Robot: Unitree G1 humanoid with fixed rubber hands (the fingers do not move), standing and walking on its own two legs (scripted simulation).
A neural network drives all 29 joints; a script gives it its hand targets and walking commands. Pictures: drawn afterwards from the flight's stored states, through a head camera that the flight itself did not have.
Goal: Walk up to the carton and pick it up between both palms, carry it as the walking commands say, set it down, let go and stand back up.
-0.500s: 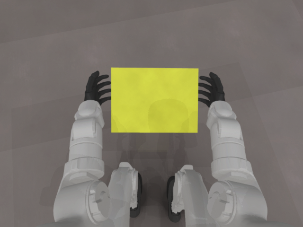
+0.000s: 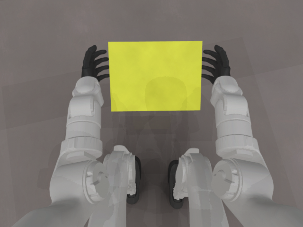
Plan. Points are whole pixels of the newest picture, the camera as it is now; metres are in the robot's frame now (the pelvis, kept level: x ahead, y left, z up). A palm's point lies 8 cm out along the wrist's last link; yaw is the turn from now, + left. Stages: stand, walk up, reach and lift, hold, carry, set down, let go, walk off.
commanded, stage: set down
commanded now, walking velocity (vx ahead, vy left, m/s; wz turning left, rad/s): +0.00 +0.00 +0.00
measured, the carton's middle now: (154, 78) +0.51 +0.02 -0.17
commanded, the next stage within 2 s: none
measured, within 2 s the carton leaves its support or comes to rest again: neither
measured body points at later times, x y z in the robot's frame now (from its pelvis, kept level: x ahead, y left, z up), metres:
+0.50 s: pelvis -0.01 +0.00 -0.06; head +0.31 +0.01 +0.26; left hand +0.50 +0.18 -0.18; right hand +0.52 -0.14 -0.18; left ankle +0.11 +0.10 -0.47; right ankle +0.09 -0.10 -0.47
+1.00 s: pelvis -0.01 +0.00 -0.12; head +0.35 +0.01 +0.16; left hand +0.53 +0.19 -0.27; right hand +0.54 -0.14 -0.27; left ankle +0.11 +0.10 -0.47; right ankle +0.09 -0.10 -0.47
